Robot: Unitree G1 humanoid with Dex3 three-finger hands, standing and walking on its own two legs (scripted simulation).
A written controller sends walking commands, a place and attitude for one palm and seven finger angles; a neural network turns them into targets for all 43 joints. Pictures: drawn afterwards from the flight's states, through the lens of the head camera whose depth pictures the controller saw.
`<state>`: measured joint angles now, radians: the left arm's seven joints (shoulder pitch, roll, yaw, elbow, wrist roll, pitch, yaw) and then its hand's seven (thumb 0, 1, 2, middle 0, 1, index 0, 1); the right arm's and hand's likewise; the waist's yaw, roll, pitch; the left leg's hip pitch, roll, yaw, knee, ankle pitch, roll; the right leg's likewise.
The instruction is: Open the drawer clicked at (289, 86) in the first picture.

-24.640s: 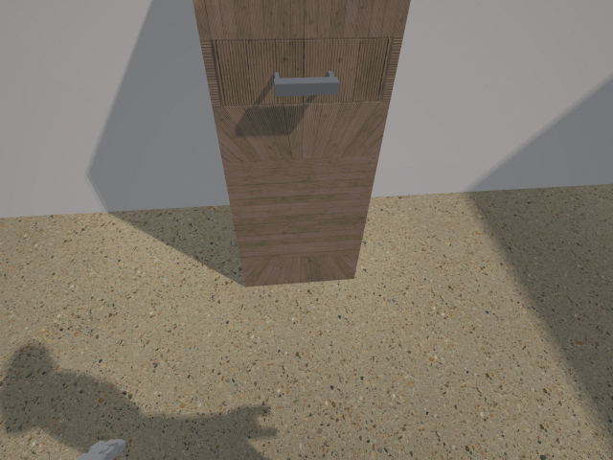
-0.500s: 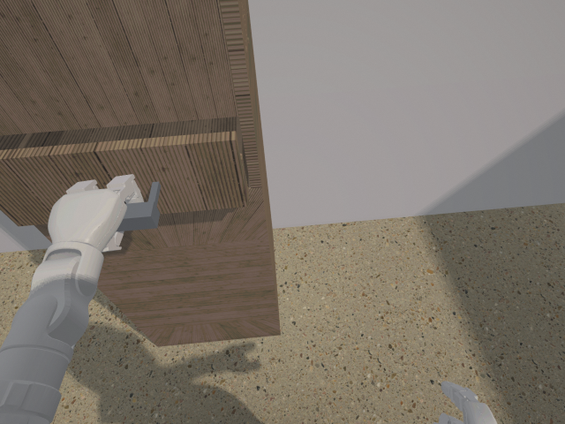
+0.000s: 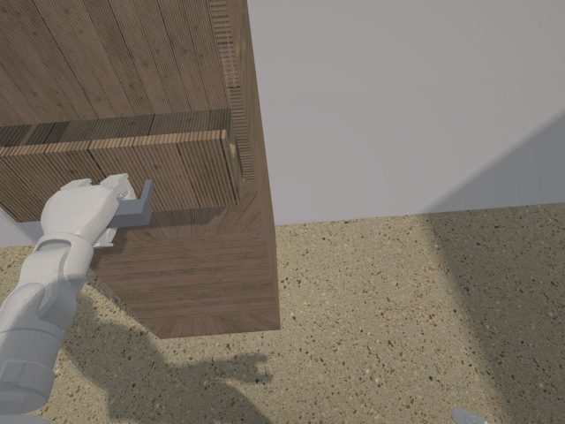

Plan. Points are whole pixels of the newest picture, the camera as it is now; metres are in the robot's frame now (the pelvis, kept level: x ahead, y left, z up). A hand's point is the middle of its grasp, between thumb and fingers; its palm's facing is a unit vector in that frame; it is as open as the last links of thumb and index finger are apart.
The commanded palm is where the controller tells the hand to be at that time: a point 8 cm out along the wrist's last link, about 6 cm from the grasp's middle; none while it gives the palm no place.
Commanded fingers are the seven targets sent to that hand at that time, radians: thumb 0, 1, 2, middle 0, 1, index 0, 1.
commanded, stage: pull the drawer open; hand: left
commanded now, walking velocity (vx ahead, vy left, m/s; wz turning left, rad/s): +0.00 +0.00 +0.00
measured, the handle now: (104, 202) +0.41 +0.28 +0.10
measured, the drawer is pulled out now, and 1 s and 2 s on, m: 0.06 0.28 0.30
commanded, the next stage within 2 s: open the thumb to release the handle in 1.52 s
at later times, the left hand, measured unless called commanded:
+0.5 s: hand (79, 304) +0.26 +0.27 +0.08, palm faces +0.03 -0.09 -1.00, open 6.2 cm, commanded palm +0.22 +0.29 +0.13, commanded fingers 0.00 0.90 0.90 -0.40 -1.35 -0.40 -1.35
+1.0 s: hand (46, 401) +0.15 +0.26 +0.08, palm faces -0.02 -0.08 -1.00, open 6.1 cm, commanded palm +0.10 +0.28 +0.13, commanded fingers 0.00 0.90 0.90 -0.40 -1.35 -0.40 -1.35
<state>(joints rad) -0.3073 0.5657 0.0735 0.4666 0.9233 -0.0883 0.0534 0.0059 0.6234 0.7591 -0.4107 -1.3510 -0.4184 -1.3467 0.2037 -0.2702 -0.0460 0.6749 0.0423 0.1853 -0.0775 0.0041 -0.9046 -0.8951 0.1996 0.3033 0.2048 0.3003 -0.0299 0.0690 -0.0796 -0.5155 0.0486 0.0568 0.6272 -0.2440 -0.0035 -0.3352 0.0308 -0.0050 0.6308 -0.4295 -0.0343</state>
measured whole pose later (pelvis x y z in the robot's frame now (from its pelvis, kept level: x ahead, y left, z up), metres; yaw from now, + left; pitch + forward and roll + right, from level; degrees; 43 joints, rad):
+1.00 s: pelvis -0.01 +0.00 +0.00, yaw +0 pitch +2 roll +0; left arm 0.66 0.53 0.10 -0.37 0.85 -0.05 0.21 0.00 0.61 0.74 -0.40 -1.35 -0.42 -1.35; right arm 0.10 -0.26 -0.01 0.61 0.00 0.12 -0.02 0.01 -0.90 -0.90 0.20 0.30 0.20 0.30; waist 0.07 0.09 -0.05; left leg -0.40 0.05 0.06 0.62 -0.25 -0.01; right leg -0.22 0.03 0.00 0.60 -0.42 -0.03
